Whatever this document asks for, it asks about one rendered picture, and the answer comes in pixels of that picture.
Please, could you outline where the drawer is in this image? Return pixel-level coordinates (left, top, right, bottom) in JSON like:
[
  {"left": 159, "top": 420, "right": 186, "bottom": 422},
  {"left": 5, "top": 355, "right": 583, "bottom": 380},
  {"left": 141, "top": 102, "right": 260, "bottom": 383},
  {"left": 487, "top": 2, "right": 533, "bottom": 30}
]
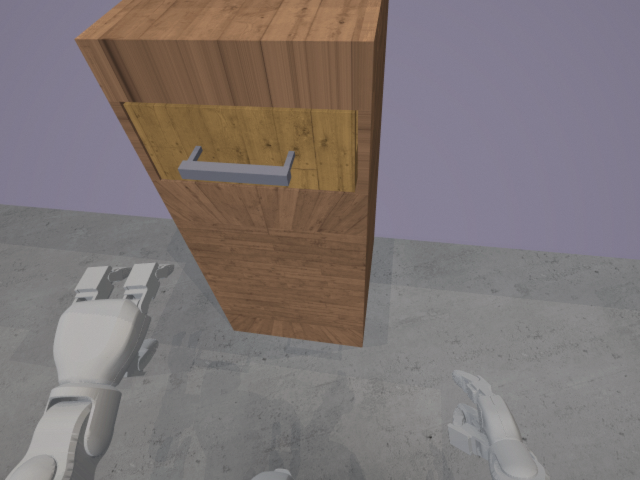
[{"left": 123, "top": 102, "right": 358, "bottom": 192}]

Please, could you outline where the left robot hand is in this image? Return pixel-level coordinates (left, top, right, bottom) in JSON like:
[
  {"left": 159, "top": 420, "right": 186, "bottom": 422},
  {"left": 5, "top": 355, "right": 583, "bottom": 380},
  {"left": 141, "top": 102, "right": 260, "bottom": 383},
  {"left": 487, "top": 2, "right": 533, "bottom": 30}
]
[{"left": 53, "top": 263, "right": 174, "bottom": 387}]

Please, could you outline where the handle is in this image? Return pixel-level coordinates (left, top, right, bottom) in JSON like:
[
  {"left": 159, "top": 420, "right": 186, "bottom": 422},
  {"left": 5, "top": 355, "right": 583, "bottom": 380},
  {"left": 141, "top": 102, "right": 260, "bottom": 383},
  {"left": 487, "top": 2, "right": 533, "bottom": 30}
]
[{"left": 178, "top": 146, "right": 295, "bottom": 186}]

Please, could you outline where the right robot forearm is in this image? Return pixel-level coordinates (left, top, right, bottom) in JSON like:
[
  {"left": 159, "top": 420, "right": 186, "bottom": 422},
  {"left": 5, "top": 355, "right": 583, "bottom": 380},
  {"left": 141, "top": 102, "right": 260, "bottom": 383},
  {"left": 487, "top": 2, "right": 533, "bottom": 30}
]
[{"left": 488, "top": 439, "right": 550, "bottom": 480}]

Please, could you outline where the right robot hand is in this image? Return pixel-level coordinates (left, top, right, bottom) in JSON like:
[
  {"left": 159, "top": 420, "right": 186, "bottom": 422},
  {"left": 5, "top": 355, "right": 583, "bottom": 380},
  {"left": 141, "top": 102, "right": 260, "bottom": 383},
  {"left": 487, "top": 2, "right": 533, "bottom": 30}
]
[{"left": 448, "top": 370, "right": 523, "bottom": 461}]

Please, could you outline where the cabinet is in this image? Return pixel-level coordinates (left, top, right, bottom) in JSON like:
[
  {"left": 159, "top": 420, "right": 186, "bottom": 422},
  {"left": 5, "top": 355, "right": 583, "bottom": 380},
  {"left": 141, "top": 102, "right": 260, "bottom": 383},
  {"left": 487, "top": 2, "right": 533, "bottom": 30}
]
[{"left": 74, "top": 0, "right": 389, "bottom": 347}]

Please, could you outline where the left robot forearm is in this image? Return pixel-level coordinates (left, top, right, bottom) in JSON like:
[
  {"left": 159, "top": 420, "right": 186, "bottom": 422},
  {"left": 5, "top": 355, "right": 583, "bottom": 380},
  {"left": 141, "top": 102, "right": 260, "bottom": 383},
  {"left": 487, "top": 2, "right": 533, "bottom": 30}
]
[{"left": 5, "top": 382, "right": 122, "bottom": 480}]

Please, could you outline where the left robot shin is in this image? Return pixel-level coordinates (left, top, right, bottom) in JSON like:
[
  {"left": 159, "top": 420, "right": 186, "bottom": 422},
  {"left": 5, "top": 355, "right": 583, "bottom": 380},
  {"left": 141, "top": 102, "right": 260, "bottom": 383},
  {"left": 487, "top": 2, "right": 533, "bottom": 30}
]
[{"left": 275, "top": 469, "right": 293, "bottom": 478}]

